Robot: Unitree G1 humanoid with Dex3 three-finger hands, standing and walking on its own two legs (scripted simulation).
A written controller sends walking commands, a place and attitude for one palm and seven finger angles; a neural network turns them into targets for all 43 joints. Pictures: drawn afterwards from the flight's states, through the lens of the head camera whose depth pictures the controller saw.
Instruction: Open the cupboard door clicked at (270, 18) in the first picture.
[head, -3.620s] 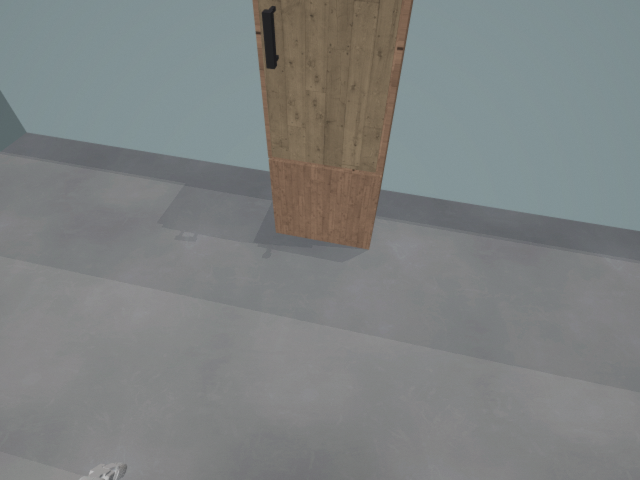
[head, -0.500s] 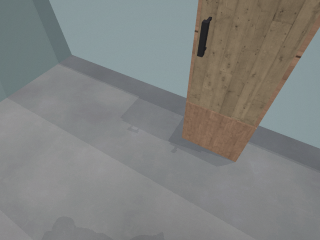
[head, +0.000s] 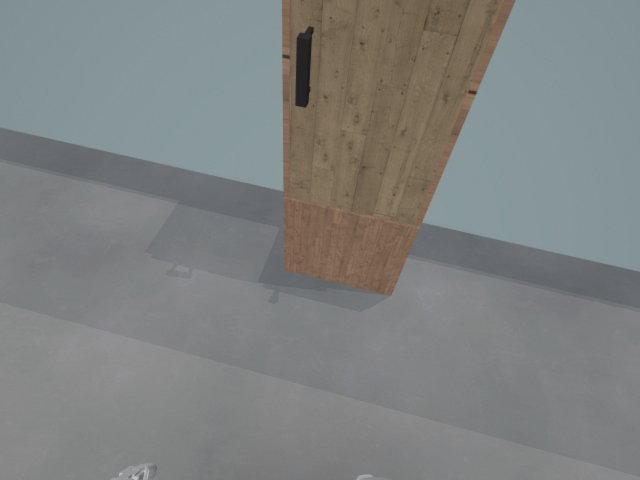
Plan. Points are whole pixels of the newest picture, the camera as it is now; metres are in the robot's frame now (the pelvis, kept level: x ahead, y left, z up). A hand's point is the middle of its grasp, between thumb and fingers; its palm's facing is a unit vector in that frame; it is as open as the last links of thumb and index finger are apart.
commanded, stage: turn to face it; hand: left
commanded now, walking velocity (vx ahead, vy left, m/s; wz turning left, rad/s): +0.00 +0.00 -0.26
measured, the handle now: (305, 67) +0.84 +0.08 +0.07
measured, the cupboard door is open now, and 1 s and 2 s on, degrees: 0 0 0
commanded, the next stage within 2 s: take the last steps up to it in 0.12 s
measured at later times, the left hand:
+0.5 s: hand out of the picture +0.08 +0.15 -0.15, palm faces -0.08 -0.97 -0.22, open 7.3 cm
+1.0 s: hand (193, 420) +0.22 +0.19 -0.16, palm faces -0.08 -0.98 -0.17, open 7.4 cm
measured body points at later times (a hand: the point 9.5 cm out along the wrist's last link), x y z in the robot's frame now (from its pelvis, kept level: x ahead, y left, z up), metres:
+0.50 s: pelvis +0.02 -0.03 +0.01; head +0.03 -0.04 +0.46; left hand +0.08 +0.20 -0.13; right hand -0.02 -0.27 -0.15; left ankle +0.04 +0.11 -0.67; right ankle -0.03 -0.12 -0.73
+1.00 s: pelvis +0.17 +0.02 +0.01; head +0.18 +0.03 +0.46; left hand +0.22 +0.25 -0.15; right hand +0.14 -0.21 -0.14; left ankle +0.17 +0.11 -0.73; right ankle +0.18 -0.11 -0.67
